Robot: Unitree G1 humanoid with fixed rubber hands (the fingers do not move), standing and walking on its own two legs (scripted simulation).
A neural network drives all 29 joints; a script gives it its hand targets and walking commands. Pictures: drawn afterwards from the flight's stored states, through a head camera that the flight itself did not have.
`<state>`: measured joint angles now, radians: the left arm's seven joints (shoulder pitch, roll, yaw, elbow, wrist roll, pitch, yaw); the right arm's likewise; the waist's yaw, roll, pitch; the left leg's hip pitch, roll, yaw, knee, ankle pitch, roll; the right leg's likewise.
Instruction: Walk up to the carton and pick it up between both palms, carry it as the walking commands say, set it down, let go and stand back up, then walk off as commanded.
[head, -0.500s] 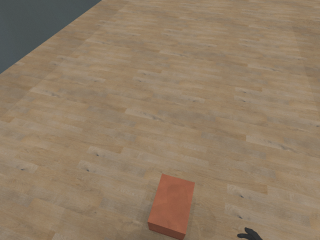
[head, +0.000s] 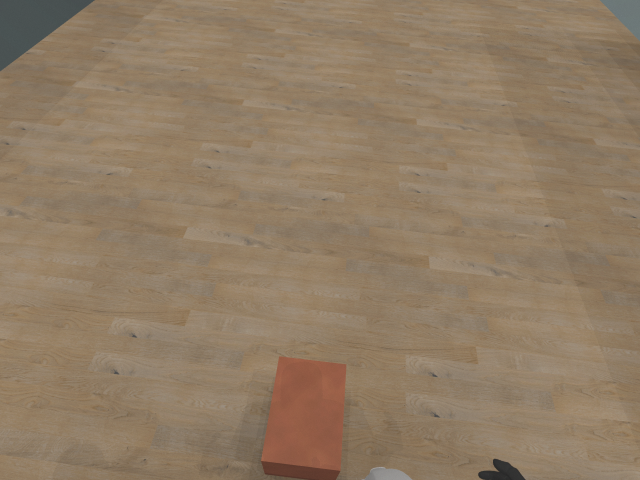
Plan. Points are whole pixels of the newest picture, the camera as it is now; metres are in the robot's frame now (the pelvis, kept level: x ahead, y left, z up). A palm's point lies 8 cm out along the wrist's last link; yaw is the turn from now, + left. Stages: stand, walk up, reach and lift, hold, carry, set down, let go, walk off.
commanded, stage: walk up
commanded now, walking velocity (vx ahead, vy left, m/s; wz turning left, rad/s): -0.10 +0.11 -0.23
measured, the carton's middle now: (306, 418) +0.39 +0.00 -0.68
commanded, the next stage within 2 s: none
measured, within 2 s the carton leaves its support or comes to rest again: neither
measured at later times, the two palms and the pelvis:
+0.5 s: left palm out of the picture -0.01 +0.26 -0.10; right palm out of the picture -0.01 -0.28 -0.14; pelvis -0.08 -0.03 +0.00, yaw -3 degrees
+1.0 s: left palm out of the picture +0.00 +0.24 -0.11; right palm out of the picture -0.04 -0.28 -0.14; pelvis -0.09 -0.02 -0.01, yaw -5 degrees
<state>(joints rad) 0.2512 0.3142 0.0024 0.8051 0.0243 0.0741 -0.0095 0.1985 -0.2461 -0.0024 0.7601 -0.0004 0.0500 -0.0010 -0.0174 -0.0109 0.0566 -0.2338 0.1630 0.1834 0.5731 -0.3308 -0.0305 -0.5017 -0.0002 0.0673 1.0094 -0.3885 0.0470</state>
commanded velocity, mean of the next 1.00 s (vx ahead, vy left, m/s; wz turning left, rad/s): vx -0.05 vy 0.17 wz -0.13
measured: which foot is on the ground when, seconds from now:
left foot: down 0.00-0.10, up 0.12-0.50, down 0.52-0.92, up 0.94-1.00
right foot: up 0.00-0.08, down 0.10-0.50, up 0.52-0.90, down 0.92-1.00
